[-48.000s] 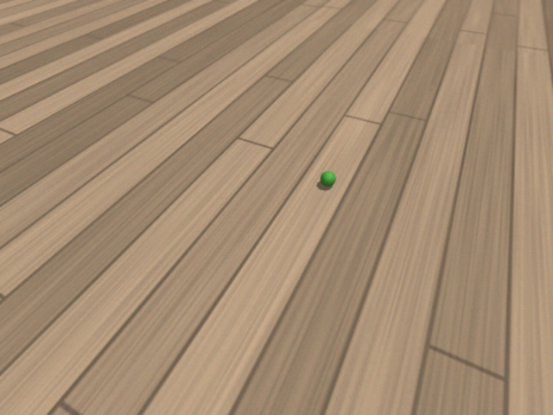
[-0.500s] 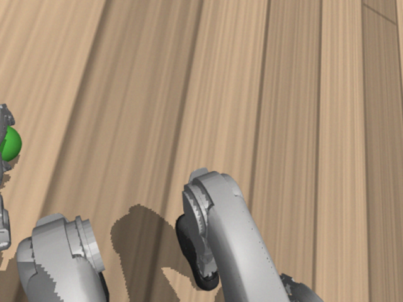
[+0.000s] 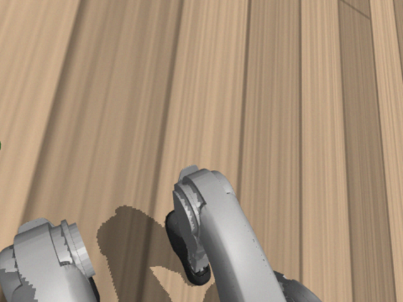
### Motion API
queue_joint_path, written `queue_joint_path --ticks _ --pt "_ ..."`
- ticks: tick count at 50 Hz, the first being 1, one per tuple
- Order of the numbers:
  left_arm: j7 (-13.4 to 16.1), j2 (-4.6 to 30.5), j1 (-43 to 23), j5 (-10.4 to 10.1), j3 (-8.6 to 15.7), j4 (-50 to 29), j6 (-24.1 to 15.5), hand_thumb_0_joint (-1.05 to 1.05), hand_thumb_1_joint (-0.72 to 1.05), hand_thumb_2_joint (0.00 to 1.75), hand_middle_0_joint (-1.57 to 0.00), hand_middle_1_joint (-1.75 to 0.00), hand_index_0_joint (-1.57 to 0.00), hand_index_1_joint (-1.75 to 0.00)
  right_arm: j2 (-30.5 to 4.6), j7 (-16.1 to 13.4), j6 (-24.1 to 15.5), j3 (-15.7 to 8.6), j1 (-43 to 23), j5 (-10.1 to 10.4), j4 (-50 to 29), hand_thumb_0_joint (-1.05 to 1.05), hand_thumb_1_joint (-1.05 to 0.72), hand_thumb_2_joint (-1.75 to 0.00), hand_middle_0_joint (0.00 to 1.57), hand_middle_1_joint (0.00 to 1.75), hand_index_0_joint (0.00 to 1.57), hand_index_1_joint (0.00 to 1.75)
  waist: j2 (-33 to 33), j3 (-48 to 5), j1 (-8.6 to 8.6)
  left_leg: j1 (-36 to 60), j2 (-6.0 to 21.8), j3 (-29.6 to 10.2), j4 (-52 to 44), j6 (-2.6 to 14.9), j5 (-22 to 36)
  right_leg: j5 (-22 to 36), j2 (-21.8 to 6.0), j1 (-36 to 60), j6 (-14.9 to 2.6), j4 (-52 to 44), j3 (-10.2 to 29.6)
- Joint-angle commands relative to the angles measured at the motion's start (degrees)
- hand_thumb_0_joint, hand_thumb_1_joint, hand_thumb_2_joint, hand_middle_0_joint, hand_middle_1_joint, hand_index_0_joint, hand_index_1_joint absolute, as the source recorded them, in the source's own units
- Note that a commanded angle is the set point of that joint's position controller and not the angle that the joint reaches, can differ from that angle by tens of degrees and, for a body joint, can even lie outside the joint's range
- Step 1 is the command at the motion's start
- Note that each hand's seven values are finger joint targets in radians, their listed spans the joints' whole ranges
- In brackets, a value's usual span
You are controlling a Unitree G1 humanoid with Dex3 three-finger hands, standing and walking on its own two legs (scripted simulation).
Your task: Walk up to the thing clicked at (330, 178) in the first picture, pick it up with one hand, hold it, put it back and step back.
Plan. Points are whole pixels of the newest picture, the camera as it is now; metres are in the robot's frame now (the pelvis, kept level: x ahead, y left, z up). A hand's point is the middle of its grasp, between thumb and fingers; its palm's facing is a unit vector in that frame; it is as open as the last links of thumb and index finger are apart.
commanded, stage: rest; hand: left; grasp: from above
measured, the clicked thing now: out of the picture +0.47 +0.28 -0.26
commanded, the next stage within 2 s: open in 0.30 s
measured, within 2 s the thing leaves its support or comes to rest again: rests again in 0.28 s
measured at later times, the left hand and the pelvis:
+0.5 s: hand out of the picture +0.46 +0.28 -0.24, palm faces -0.45 -0.15 -0.88, open 10.4 cm; pelvis -0.01 +0.00 +0.00, yaw -1 degrees
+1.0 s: hand out of the picture +0.47 +0.28 -0.25, palm faces -0.44 -0.14 -0.89, open 13.1 cm; pelvis +0.00 +0.00 +0.00, yaw -2 degrees
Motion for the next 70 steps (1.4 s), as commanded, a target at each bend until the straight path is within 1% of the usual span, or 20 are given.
queue_joint_path --ticks 1,3,6,7,10,14,15,20,27,30,37,43,44,46,47,58,65,66,67,70 --pt "2.9 10.1 -17.1 -0.7 -0.4 -5.1 -0.1 0.00 0.59 0.85 -0.92 -0.85 -0.95 -0.82 -17.8 -0.4 -0.1 -4.6 11.5 -0.1 0.7 0.00 -0.91 -0.90 0.20 0.30 0.20 0.30 26.2 -36.6 -2.94 26.7 1.2 7.2 -14.7 2.52 14.0 15.7 1.6 22.7 -5.58 -11.1 -8.8" --pt "3.0 12.0 -16.8 -0.3 0.9 -5.8 -0.1 0.00 0.58 0.85 -0.92 -0.83 -0.94 -0.81 -18.6 -0.6 -0.3 -4.7 11.6 0.2 0.2 0.00 -0.91 -0.90 0.20 0.30 0.20 0.30 27.2 -37.2 -2.52 28.3 1.2 6.9 -15.0 2.25 15.2 16.5 1.4 22.6 -5.69 -10.6 -9.1" --pt "3.4 10.8 -17.3 0.0 -0.7 -4.7 -0.2 0.00 0.59 0.83 -0.91 -0.85 -0.94 -0.82 -18.2 -0.5 -0.3 -4.2 10.9 -0.1 0.5 0.00 -0.91 -0.90 0.20 0.30 0.20 0.30 27.8 -36.7 -2.99 28.2 1.3 6.7 -15.2 2.12 14.1 15.8 1.6 22.0 -5.76 -10.6 -9.3" --pt "3.8 13.3 -17.3 0.0 1.5 -5.1 -0.3 0.00 0.58 0.82 -0.90 -0.84 -0.93 -0.81 -19.0 -0.6 -0.3 -4.3 11.4 -0.4 0.6 0.00 -0.91 -0.90 0.20 0.30 0.20 0.30 27.9 -36.5 -3.00 28.2 1.4 6.5 -15.3 2.06 14.4 15.9 1.4 22.1 -5.62 -10.7 -9.6" --pt "3.5 11.8 -17.4 0.3 -0.2 -3.6 -0.3 0.00 0.59 0.87 -0.92 -0.85 -0.94 -0.82 -19.0 -0.2 -0.9 -3.9 10.3 -0.5 0.3 0.00 -0.91 -0.90 0.20 0.30 0.20 0.30 27.5 -34.1 -3.61 27.4 1.4 6.4 -14.8 2.09 13.3 15.2 1.4 20.8 -5.60 -10.2 -9.6" --pt "4.0 15.0 -16.8 0.6 2.3 -4.0 -0.5 0.00 0.60 0.83 -0.92 -0.85 -0.95 -0.82 -19.2 -0.2 -0.8 -3.2 11.2 -0.7 0.2 0.00 -0.91 -0.90 0.20 0.30 0.20 0.30 27.5 -34.7 -3.47 27.8 1.5 6.0 -15.4 2.00 14.6 16.0 1.4 22.4 -5.53 -10.6 -9.8" --pt "3.9 13.0 -17.0 0.6 0.3 -3.1 -0.5 0.00 0.59 0.83 -0.91 -0.84 -0.94 -0.81 -19.2 -0.1 -0.9 -3.3 9.9 -0.7 -0.5 0.00 -0.91 -0.90 0.20 0.30 0.20 0.30 27.5 -33.9 -3.65 26.9 1.6 6.0 -14.8 2.09 13.3 15.1 1.7 21.9 -5.63 -10.6 -9.6" --pt "3.6 14.3 -16.7 0.5 0.5 -2.1 -0.9 0.00 0.59 0.85 -0.92 -0.85 -0.95 -0.83 -19.8 -0.1 -1.2 -2.9 10.7 -1.0 -0.4 0.00 -0.91 -0.90 0.20 0.30 0.20 0.30 26.0 -33.0 -4.26 26.0 1.6 5.8 -14.5 2.39 12.8 15.0 1.7 22.2 -5.33 -11.1 -9.9" --pt "4.0 13.7 -17.2 0.5 -0.8 -2.2 -1.1 0.00 0.03 0.71 -0.42 -0.83 -0.45 -0.80 -20.2 0.0 -1.7 -2.5 9.7 -1.0 -0.7 0.00 -0.90 -0.90 0.20 0.30 0.20 0.30 26.9 -31.6 -4.34 26.7 1.8 4.9 -15.6 1.87 11.2 13.7 1.7 20.7 -5.45 -10.7 -10.3" --pt "4.1 15.1 -17.9 0.4 -0.2 -3.4 -1.1 0.00 -0.17 0.74 -0.33 -0.86 -0.36 -0.83 -19.9 0.1 -2.1 -1.9 10.1 -0.7 -1.2 0.00 -0.90 -0.90 0.20 0.30 0.20 0.30 25.9 -31.2 -4.50 26.0 1.8 5.0 -15.1 2.23 11.0 13.7 1.5 21.3 -5.19 -11.4 -10.2" --pt "4.4 14.4 -16.8 0.6 -0.2 -3.3 -0.4 0.00 -0.33 0.84 -0.21 -0.94 -0.23 -0.92 -19.9 0.7 -2.6 -2.0 10.2 -0.9 -0.8 0.00 -0.90 -0.90 0.20 0.30 0.20 0.30 29.1 -32.9 -4.54 29.3 2.1 4.3 -15.2 1.39 14.4 16.8 1.5 21.5 -5.32 -9.9 -10.6" --pt "4.3 16.1 -16.4 -0.1 0.7 -4.4 0.4 0.00 -0.40 0.89 -0.16 -0.98 -0.18 -0.96 -20.6 0.9 -2.4 -2.5 10.7 -0.8 -0.7 0.00 -0.90 -0.90 0.20 0.30 0.20 0.30 30.3 -33.6 -3.98 29.0 2.0 5.0 -16.0 1.50 14.9 16.8 1.8 22.7 -5.60 -10.9 -10.3" --pt "3.9 13.9 -17.0 -0.4 -1.1 -4.9 0.4 0.00 -0.42 0.89 -0.14 -1.00 -0.16 -0.98 -20.4 1.1 -2.4 -2.4 10.5 -0.7 -1.3 0.00 -0.90 -0.90 0.20 0.30 0.20 0.30 30.3 -33.3 -4.42 28.9 2.0 5.2 -15.7 1.53 15.1 17.2 1.9 23.4 -5.64 -10.9 -10.1" --pt "3.8 15.8 -15.4 -0.5 0.7 -5.6 0.7 0.00 -0.45 0.92 -0.11 -1.03 -0.13 -1.01 -20.8 1.0 -2.2 -2.7 11.4 -0.7 -0.7 0.00 -0.90 -0.90 0.20 0.30 0.20 0.30 29.9 -35.6 -3.46 29.8 2.0 5.0 -15.6 1.54 17.1 18.7 2.0 24.6 -5.57 -10.9 -10.2" --pt "3.3 13.4 -15.7 -1.0 -0.8 -4.9 0.7 0.00 -0.46 0.92 -0.10 -1.03 -0.12 -1.02 -20.2 1.1 -2.2 -2.7 11.2 -0.6 -1.4 0.00 -0.90 -0.90 0.20 0.30 0.20 0.30 29.3 -35.1 -4.49 29.3 2.0 5.2 -15.0 1.70 17.4 19.2 2.0 24.7 -5.54 -10.9 -10.2" --pt "2.0 15.5 -16.1 -2.0 -0.2 -5.0 -1.0 0.00 -0.50 0.96 -0.06 -1.07 -0.08 -1.06 -20.5 0.1 -1.6 -2.4 11.7 0.0 -1.3 0.00 -0.90 -0.90 0.20 0.30 0.20 0.30 26.2 -32.1 -4.55 25.9 1.8 5.5 -15.4 2.27 12.8 15.2 1.8 24.4 -5.43 -12.8 -9.8" --pt "3.0 14.7 -16.6 -0.6 -1.8 -5.4 -1.6 0.00 -0.47 0.97 -0.07 -1.10 -0.09 -1.08 -20.3 -0.4 -1.4 -2.1 10.5 -0.2 -2.1 0.00 -0.90 -0.90 0.20 0.30 0.20 0.30 27.4 -32.8 -4.82 28.1 2.1 5.0 -15.9 1.80 13.4 15.8 2.0 24.0 -5.54 -12.2 -10.2" --pt "3.6 16.8 -16.4 -0.4 0.0 -5.8 -1.5 0.00 -0.47 0.97 -0.07 -1.10 -0.09 -1.08 -20.6 -0.6 -1.3 -2.2 11.5 -0.1 -1.6 0.00 -0.90 -0.90 0.20 0.30 0.20 0.30 29.1 -34.0 -4.14 29.7 2.1 4.9 -16.6 1.56 14.8 16.8 1.7 24.3 -5.58 -12.2 -10.2" --pt "3.6 15.0 -16.5 -0.2 -1.4 -4.9 -1.3 0.00 -0.47 0.97 -0.07 -1.09 -0.09 -1.07 -20.3 -0.4 -1.3 -2.3 11.0 -0.4 -2.0 0.00 -0.90 -0.90 0.20 0.30 0.20 0.30 29.4 -33.1 -4.80 29.5 2.2 5.1 -16.2 1.57 14.5 16.7 2.0 24.1 -5.67 -12.0 -10.0" --pt "4.3 15.7 -16.3 -0.2 -0.5 -4.4 -0.8 0.00 -0.47 0.96 -0.07 -1.09 -0.09 -1.07 -20.5 -0.4 -1.3 -2.2 11.3 -0.4 -2.1 0.00 -0.90 -0.90 0.20 0.30 0.20 0.30 28.3 -31.5 -4.84 28.2 2.2 4.8 -16.8 1.59 13.2 15.7 1.9 23.3 -5.58 -12.3 -10.3"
